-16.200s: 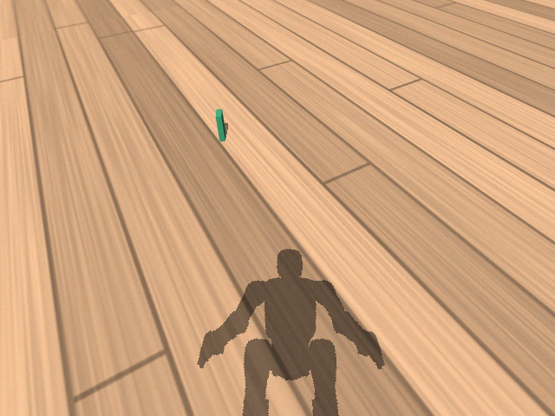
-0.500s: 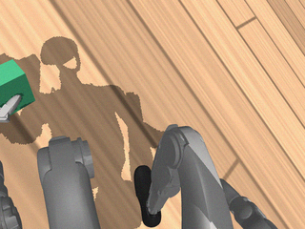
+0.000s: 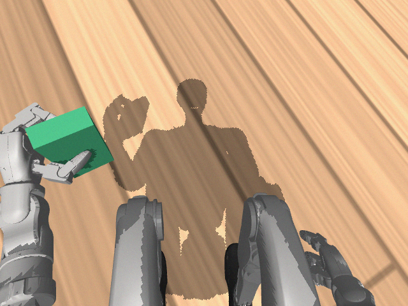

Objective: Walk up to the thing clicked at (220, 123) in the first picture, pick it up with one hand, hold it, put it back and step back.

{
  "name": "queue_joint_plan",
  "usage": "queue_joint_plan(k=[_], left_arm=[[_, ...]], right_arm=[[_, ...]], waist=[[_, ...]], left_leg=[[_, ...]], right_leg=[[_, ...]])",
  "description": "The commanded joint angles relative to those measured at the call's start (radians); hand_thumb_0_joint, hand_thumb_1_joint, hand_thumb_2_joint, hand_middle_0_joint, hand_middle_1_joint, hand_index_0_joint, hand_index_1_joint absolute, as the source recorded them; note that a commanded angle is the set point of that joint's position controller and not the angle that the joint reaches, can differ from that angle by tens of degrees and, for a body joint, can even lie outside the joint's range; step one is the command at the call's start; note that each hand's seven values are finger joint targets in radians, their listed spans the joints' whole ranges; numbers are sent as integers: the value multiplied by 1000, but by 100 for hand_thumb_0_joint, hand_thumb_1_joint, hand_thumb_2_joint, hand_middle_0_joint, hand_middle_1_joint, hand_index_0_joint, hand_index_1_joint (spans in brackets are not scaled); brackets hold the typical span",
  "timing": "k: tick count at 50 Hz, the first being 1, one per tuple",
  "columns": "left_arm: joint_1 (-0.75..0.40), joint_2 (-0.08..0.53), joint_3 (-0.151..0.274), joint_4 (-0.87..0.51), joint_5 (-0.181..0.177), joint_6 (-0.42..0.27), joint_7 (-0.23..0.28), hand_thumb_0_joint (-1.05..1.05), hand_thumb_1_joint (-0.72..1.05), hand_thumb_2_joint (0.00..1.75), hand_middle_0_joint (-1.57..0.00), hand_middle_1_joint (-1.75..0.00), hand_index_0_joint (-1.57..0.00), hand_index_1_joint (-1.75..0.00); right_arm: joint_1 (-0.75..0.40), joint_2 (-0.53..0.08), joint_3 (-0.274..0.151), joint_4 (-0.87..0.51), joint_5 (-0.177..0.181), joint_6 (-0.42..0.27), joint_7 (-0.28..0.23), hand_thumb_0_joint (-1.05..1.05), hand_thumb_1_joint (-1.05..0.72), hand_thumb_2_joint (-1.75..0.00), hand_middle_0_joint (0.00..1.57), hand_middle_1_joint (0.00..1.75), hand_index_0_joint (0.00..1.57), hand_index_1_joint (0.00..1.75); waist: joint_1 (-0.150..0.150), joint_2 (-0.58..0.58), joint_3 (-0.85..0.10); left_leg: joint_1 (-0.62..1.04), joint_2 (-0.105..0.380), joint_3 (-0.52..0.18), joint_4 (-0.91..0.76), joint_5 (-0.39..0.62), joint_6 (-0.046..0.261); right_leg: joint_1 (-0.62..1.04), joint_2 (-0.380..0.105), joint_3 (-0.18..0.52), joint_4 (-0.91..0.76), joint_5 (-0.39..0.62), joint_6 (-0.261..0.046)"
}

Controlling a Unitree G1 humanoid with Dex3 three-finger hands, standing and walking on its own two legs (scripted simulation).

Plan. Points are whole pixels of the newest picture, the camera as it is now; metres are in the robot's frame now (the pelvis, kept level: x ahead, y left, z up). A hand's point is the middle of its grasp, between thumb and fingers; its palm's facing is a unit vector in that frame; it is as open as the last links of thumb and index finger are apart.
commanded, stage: hold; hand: left
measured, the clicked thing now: (78, 147) +0.39 +0.25 -0.02
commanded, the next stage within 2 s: none
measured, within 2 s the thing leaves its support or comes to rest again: neither
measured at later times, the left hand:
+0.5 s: hand out of the picture +0.37 +0.24 +0.23, palm faces +0.26 -0.97 -0.02, open 8.3 cm
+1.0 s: hand out of the picture +0.39 +0.23 +0.33, palm faces +0.24 -0.97 -0.01, open 8.2 cm
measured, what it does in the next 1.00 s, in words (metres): rises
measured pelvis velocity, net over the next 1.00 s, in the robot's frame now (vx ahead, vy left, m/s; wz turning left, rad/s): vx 0.06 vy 0.01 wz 0.09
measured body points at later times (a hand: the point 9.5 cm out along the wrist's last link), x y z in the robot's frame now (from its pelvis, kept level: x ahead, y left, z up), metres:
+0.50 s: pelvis +0.03 +0.01 +0.19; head +0.16 +0.05 +0.62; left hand +0.35 +0.29 +0.23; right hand +0.22 -0.23 +0.09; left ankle +0.08 +0.12 -0.35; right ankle +0.10 -0.12 -0.35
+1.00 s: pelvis +0.06 +0.01 +0.29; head +0.14 +0.03 +0.73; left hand +0.37 +0.28 +0.34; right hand +0.22 -0.22 +0.19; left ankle +0.08 +0.12 -0.35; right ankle +0.10 -0.12 -0.35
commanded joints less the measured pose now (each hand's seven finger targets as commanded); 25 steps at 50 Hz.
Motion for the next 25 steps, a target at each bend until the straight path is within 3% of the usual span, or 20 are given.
queue_joint_plan(k=[1,4,6,7,8,16,19,21,23,25], left_arm=[[-163,200,80,-314,-28,13,27,0,5,121,-127,-146,-129,-145],[-127,155,40,-384,-24,65,42,0,6,123,-130,-147,-132,-147],[-72,89,-18,-368,-13,102,49,0,7,124,-132,-148,-133,-148],[-97,106,-8,-444,-16,107,53,0,8,122,-134,-147,-135,-148],[-69,94,-15,-413,-7,123,61,0,9,122,-133,-147,-134,-147],[24,61,-32,-566,11,162,138,0,18,132,-146,-158,-147,-158],[45,39,-40,-521,24,161,160,0,20,137,-150,-162,-151,-163],[28,-11,-105,-528,29,153,156,0,20,138,-151,-163,-152,-164],[16,-5,-121,-500,41,149,151,0,22,138,-152,-163,-152,-164],[11,24,-100,-475,54,146,152,0,25,137,-149,-160,-149,-162]], right_arm=[[102,-202,-108,-117,34,-35,-44,0,-93,-90,20,30,20,30],[108,-182,-113,-129,49,-45,-59,0,-93,-90,20,30,20,30],[105,-171,-118,-128,53,-56,-66,0,-93,-91,20,30,20,30],[106,-168,-120,-130,57,-61,-69,0,-94,-90,20,30,20,30],[108,-165,-122,-129,59,-64,-73,0,-93,-90,20,30,20,30],[104,-122,-113,-157,71,-88,-86,0,-92,-90,20,30,20,30],[115,-111,-110,-145,69,-101,-91,0,-92,-90,20,30,20,30],[124,-108,-109,-140,64,-113,-93,0,-92,-90,20,30,20,30],[135,-117,-116,-132,60,-123,-96,0,-92,-90,20,30,20,30],[152,-119,-119,-118,55,-130,-97,0,-92,-90,20,30,20,30]], waist=[[3,117,-664],[0,84,-660],[-14,69,-614],[-8,82,-626],[-8,80,-609],[15,113,-519],[2,101,-456],[-17,118,-448],[-23,125,-428],[-11,128,-414]], left_leg=[[520,-21,22,-386,111,16],[574,-21,30,-446,147,19],[612,-20,31,-485,153,20],[643,-20,30,-513,161,19],[676,-21,28,-540,165,17],[873,-24,12,-771,153,5],[925,-25,14,-838,160,6],[995,-24,8,-874,173,1],[1050,-21,-2,-912,181,-3],[1098,-18,3,-942,223,-6]], right_leg=[[455,48,51,-373,148,-16],[563,45,73,-457,179,-10],[583,46,75,-503,184,-8],[616,46,74,-525,192,-9],[626,47,70,-543,195,-11],[777,47,67,-714,178,-10],[830,48,73,-777,193,-8],[839,48,71,-804,211,-7],[855,46,68,-833,222,-7],[898,43,69,-869,253,-6]])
